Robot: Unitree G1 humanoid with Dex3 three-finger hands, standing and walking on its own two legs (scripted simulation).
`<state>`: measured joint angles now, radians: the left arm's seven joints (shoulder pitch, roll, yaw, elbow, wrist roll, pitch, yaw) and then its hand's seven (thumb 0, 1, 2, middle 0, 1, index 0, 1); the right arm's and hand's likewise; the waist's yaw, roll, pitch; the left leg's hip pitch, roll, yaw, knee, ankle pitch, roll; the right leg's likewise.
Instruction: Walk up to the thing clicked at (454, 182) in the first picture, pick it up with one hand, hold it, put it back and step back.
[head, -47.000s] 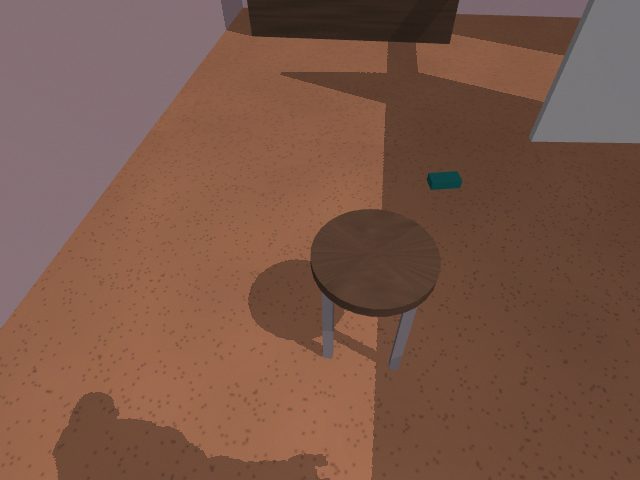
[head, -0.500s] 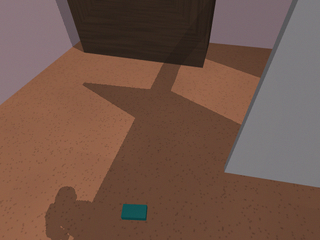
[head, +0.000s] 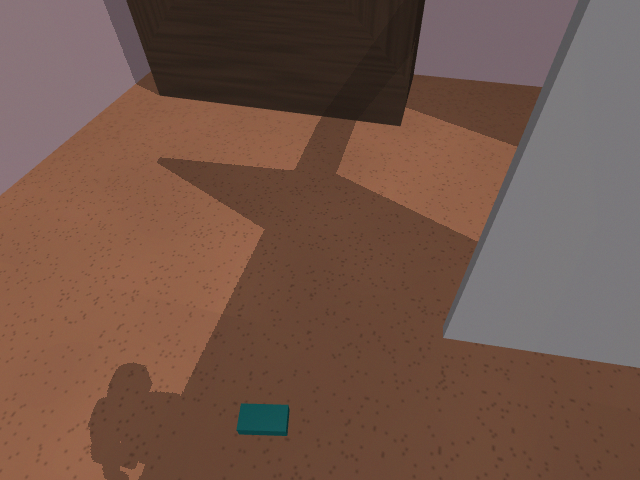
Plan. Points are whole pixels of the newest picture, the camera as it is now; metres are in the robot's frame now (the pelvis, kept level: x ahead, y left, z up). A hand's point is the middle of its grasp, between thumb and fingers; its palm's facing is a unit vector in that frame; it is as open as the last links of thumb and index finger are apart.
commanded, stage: stand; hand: left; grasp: from above
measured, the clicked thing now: (263, 419) +0.43 +0.22 -0.76
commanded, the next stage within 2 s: step back in 1.18 s
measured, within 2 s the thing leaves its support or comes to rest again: neither
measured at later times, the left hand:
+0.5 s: hand out of the picture +0.08 +0.24 -0.16, palm faces +0.02 -0.94 -0.34, open 7.4 cm
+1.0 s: hand out of the picture +0.06 +0.24 -0.16, palm faces +0.00 -0.94 -0.34, open 7.4 cm
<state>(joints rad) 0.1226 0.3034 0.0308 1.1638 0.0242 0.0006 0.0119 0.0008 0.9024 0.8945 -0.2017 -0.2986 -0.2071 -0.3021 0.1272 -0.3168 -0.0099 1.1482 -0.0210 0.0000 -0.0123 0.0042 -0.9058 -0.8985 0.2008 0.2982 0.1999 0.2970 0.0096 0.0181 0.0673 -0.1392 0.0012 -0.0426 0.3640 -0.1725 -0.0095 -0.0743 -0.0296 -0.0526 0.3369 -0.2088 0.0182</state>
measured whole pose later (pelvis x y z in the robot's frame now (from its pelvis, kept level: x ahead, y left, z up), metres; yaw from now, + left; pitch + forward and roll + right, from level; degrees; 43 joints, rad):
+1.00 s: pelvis +0.01 -0.01 +0.00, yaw +0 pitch -2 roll +0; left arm 0.13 0.33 0.02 1.15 0.02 -0.01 0.00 0.00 0.90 0.89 -0.20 -0.30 -0.21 -0.30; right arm 0.12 -0.34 0.00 1.15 -0.02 0.00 0.00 0.00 -0.91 -0.90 0.20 0.30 0.20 0.30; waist 0.00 0.02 0.05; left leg -0.13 0.01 -0.05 0.33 -0.16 -0.02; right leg -0.07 -0.02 -0.06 0.31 -0.21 0.01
